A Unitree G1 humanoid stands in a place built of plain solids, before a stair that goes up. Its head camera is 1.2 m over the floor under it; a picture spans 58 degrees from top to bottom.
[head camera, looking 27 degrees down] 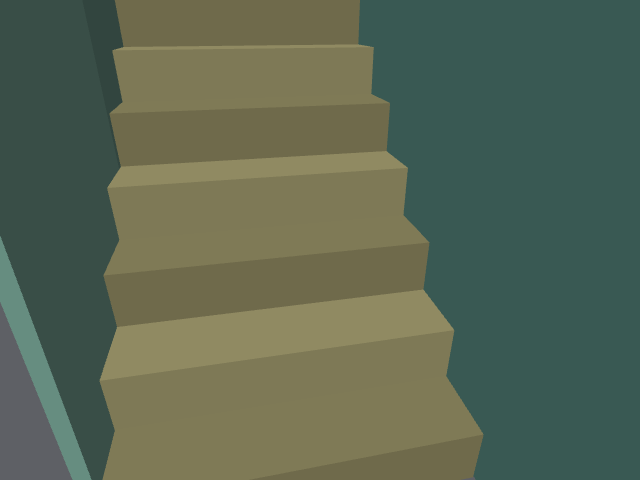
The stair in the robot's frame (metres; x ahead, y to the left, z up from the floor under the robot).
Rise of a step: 0.18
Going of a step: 0.23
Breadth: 1.00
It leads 12 degrees to the left of straight ahead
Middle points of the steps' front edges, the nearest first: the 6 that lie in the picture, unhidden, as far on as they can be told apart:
0.72 0.04 0.18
0.94 0.08 0.37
1.16 0.13 0.55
1.38 0.18 0.73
1.60 0.22 0.92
1.82 0.27 1.10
